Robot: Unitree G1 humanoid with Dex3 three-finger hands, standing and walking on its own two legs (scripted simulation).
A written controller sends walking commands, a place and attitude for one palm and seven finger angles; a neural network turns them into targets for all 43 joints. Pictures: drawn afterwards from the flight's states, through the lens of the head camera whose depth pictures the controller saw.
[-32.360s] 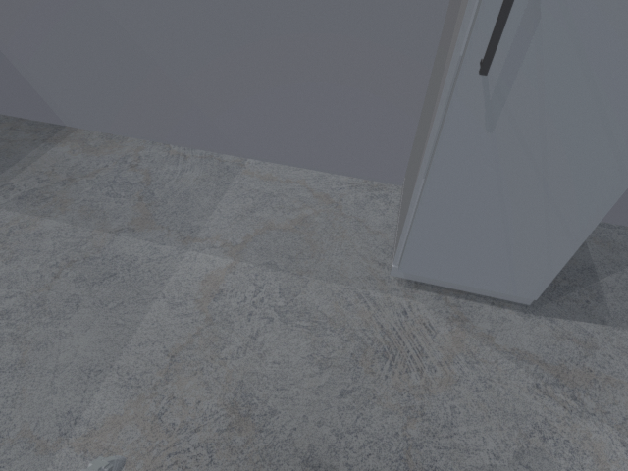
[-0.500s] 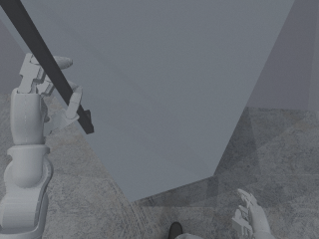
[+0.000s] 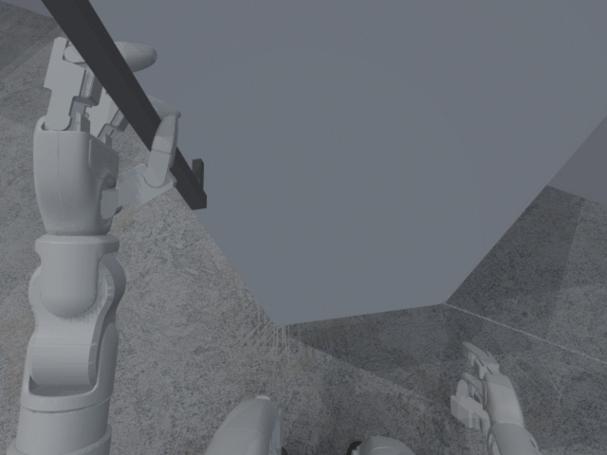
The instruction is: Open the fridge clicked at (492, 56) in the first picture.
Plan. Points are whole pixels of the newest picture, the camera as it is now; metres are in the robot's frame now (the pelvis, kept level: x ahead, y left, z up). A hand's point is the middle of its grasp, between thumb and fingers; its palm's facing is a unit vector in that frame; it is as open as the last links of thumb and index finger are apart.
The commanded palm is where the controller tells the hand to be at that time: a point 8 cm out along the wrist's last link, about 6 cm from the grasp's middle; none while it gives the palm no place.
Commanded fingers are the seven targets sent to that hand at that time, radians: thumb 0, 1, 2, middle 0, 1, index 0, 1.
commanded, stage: walk backward, drawing the door open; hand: left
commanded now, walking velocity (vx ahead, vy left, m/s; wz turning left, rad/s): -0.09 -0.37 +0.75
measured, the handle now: (140, 92) +0.39 +0.12 +0.25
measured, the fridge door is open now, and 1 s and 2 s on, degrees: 36 62 68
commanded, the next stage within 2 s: stop walking and hold the door back in 1.06 s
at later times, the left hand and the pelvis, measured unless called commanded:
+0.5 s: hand (204, 254) +0.26 +0.06 +0.22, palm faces +0.55 -0.81 -0.21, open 6.8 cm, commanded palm +0.21 +0.09 +0.22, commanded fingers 0.00 0.90 0.90 -0.45 -1.40 -0.45 -1.40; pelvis +0.01 -0.21 -0.02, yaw +19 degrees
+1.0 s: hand (292, 393) +0.17 -0.01 +0.22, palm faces +0.77 -0.61 -0.20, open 6.6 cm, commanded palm +0.11 +0.01 +0.22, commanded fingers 0.00 0.90 0.90 -0.45 -1.40 -0.45 -1.40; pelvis +0.04 -0.35 +0.01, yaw +38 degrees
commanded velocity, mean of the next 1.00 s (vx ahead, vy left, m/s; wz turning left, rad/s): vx -0.14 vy -0.25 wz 0.64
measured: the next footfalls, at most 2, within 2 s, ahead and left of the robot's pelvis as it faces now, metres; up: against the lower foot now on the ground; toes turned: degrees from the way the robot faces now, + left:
left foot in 0.18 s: +0.00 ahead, +0.07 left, +0.00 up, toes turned +15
right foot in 0.44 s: +0.16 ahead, -0.33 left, +0.00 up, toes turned +16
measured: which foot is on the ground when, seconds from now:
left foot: up 0.00-0.16, down 0.18-0.44, up 0.46-0.68, down 0.70-1.00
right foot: down 0.00-0.16, up 0.18-0.42, down 0.44-0.70, up 0.72-1.00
